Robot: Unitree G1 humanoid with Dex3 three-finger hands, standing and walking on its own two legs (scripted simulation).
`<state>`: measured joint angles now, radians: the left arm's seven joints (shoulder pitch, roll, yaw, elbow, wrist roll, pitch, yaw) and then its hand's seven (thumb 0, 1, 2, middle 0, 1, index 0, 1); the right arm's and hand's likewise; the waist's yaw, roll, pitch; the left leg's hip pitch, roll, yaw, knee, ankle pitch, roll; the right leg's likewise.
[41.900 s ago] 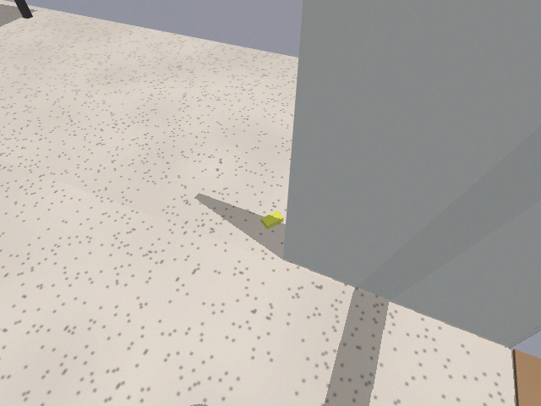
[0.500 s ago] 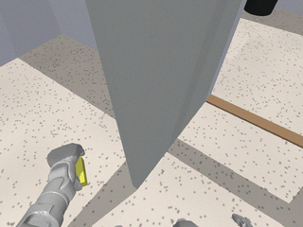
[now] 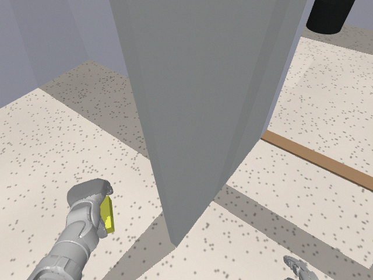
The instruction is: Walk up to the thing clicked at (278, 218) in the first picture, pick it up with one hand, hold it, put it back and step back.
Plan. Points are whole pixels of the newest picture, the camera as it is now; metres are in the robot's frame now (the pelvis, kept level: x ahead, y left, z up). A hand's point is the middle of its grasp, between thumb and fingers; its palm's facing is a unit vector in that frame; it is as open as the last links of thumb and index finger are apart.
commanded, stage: hold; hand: left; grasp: from above
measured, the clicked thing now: (101, 216) +0.32 +0.22 -0.11
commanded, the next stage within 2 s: crouch in 1.48 s
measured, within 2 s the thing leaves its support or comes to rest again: neither
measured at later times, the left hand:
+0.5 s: hand (93, 215) +0.29 +0.22 -0.04, palm faces -0.43 -0.14 -0.89, open 10.8 cm
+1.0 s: hand (89, 220) +0.27 +0.22 -0.02, palm faces -0.43 -0.14 -0.89, open 10.8 cm
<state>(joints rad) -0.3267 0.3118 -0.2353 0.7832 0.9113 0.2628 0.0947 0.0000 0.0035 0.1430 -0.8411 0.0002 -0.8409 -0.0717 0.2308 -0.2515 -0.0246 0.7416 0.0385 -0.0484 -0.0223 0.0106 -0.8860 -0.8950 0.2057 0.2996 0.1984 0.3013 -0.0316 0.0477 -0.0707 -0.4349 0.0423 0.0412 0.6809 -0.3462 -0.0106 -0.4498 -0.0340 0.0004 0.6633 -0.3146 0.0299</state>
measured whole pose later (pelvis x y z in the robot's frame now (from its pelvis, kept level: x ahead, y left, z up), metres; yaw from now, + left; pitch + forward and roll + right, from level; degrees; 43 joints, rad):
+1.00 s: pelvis -0.01 -0.01 +0.01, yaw +0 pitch +1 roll +0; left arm -0.23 0.34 -0.25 0.59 0.93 0.28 -0.03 -0.01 -0.01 0.19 -0.84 0.00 -0.83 -0.08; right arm 0.19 -0.25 0.00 0.69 0.05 -0.01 -0.02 0.01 -0.90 -0.90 0.20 0.30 0.20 0.30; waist 0.01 0.06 -0.02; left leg -0.28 0.04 0.04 0.52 -0.26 -0.02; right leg -0.30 -0.04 0.00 0.53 -0.24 0.02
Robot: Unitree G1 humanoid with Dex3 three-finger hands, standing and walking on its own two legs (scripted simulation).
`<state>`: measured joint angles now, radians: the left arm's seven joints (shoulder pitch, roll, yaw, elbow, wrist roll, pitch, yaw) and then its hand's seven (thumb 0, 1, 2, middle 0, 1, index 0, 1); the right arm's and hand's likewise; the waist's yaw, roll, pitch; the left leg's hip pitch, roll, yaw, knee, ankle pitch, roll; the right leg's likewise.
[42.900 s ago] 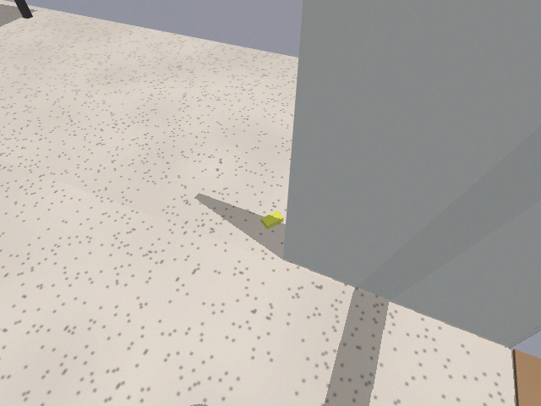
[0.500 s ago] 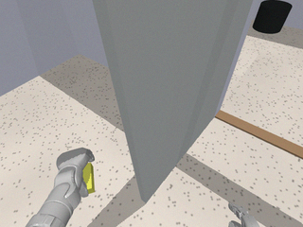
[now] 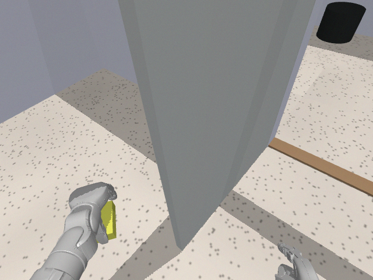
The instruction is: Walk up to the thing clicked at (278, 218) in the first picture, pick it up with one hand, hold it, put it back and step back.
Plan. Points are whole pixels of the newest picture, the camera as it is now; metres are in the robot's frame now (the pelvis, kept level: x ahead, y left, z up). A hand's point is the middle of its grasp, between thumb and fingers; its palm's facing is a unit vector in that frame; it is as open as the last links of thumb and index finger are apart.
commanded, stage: hold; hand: left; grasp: from above
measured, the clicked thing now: (103, 221) +0.29 +0.23 -0.09
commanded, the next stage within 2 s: crouch in 0.48 s
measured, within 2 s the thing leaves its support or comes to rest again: neither
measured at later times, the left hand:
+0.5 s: hand (99, 209) +0.30 +0.23 -0.04, palm faces -0.44 -0.14 -0.88, open 10.8 cm
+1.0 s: hand (106, 227) +0.29 +0.23 -0.13, palm faces -0.48 -0.08 -0.87, open 10.7 cm
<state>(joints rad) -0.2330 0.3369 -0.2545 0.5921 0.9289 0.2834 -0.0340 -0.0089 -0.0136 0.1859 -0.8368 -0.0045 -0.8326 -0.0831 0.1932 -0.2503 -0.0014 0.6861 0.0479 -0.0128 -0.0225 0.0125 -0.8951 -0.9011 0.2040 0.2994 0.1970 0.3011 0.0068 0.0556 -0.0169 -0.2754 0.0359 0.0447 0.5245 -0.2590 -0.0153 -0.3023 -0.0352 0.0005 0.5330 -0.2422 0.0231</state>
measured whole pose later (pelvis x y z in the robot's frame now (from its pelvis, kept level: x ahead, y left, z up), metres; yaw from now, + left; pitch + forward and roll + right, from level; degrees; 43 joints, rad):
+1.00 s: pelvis +0.00 +0.00 -0.02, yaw +0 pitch +8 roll +0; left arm -0.38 0.30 -0.18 1.02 1.04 0.13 0.25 0.00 0.03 0.07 -0.84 -0.04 -0.86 -0.07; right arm 0.22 -0.25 -0.04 0.72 0.02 0.00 0.02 0.01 -0.87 -0.89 0.21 0.30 0.20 0.30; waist -0.04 0.00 -0.02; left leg -0.52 0.04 0.03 0.70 -0.32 -0.02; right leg -0.53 -0.03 -0.01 0.68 -0.29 0.02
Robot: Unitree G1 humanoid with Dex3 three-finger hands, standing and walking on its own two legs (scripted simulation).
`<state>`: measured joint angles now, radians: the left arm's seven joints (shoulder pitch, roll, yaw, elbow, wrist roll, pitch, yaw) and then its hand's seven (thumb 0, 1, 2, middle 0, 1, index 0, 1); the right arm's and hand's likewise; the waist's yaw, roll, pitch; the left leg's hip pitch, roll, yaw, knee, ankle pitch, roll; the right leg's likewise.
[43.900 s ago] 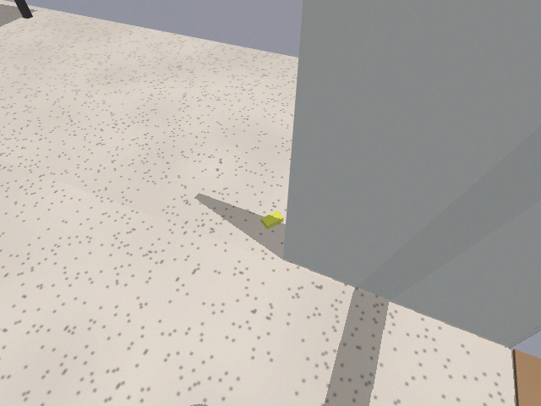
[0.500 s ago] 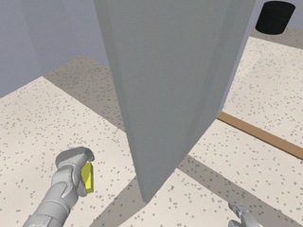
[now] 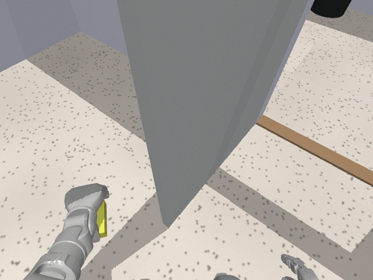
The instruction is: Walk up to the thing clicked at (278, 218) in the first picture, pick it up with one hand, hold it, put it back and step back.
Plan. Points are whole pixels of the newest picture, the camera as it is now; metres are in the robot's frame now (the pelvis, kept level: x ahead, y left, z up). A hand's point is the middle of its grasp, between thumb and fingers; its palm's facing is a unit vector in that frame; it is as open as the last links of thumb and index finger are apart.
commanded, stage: crouch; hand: left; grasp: from above
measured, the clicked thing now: (95, 219) +0.30 +0.24 -0.16
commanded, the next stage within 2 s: lower in 1.74 s
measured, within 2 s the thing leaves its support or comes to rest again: rests again in 1.04 s
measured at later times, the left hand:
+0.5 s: hand (111, 215) +0.37 +0.25 -0.35, palm faces -0.43 -0.08 -0.90, open 10.7 cm
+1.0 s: hand (115, 219) +0.40 +0.27 -0.50, palm faces -0.40 -0.09 -0.91, open 5.2 cm
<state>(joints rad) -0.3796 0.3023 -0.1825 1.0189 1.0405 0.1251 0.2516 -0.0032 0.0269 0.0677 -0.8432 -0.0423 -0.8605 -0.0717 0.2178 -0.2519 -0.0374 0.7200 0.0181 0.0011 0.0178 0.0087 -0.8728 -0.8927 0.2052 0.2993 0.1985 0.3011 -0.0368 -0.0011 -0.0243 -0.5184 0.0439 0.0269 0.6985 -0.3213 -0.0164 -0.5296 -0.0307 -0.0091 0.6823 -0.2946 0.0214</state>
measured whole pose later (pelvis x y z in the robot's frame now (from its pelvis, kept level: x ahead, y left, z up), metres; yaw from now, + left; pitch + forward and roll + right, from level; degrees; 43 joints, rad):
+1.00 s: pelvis -0.07 +0.01 -0.34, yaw -2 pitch +37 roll -5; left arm -0.92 0.63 0.12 1.41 1.14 -0.03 0.43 0.00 0.59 0.37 -0.99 -0.41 -1.03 -0.37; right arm 0.15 -0.28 0.00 0.77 -0.13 -0.13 0.11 0.00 -0.89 -0.90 0.21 0.30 0.20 0.30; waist -0.22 0.02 -0.12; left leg -2.11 0.03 -0.10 2.16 -0.70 -0.02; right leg -2.07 -0.03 -0.03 2.09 -0.66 0.03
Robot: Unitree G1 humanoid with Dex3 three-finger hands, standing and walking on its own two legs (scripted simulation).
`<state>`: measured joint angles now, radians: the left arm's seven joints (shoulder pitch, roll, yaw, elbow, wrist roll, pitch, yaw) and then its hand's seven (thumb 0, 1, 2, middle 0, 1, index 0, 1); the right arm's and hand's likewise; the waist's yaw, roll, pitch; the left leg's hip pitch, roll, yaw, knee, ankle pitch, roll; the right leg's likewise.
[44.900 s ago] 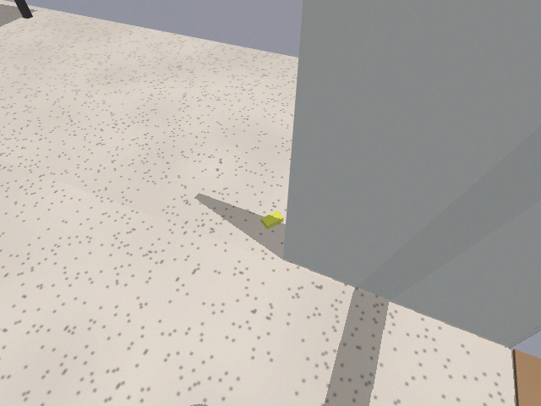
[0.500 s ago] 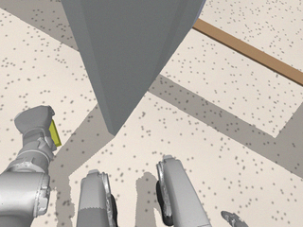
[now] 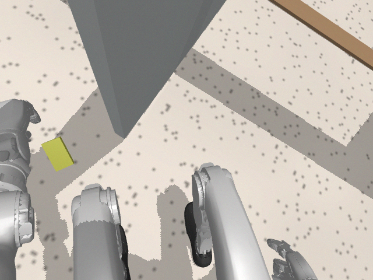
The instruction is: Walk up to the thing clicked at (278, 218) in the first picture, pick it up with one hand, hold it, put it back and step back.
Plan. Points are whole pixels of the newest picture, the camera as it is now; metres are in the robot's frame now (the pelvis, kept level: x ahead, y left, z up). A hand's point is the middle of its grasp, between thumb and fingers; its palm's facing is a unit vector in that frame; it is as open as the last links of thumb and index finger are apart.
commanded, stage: crouch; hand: left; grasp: from above
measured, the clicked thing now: (58, 153) +0.44 +0.28 -0.38
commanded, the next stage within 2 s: lower in 0.74 s
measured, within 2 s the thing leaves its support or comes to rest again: rests again in 0.04 s
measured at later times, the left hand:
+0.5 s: hand (29, 138) +0.46 +0.30 -0.23, palm faces -0.41 -0.12 -0.90, open 5.7 cm
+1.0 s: hand (30, 141) +0.46 +0.31 -0.26, palm faces -0.42 -0.14 -0.90, open 5.8 cm
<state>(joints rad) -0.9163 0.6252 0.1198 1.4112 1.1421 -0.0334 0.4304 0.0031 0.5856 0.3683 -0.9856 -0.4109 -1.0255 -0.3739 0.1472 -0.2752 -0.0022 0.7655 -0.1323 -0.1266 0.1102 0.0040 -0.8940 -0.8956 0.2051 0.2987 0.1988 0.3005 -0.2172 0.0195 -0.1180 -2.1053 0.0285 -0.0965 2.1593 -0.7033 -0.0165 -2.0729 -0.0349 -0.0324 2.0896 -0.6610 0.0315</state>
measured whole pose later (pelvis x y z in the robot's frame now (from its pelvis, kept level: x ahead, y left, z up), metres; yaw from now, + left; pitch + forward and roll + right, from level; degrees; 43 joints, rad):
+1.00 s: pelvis -0.01 +0.00 -0.09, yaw -3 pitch +33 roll -8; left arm -1.03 0.80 0.18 1.61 1.19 -0.10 0.46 0.00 0.53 0.30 -1.01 -0.28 -1.02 -0.28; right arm 0.16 -0.31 0.08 0.76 -0.18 -0.13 0.20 0.00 -0.91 -0.90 0.20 0.30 0.20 0.30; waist -0.27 -0.02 -0.01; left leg -2.33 0.01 -0.15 2.45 -0.71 -0.01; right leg -2.27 -0.02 -0.05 2.34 -0.65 0.05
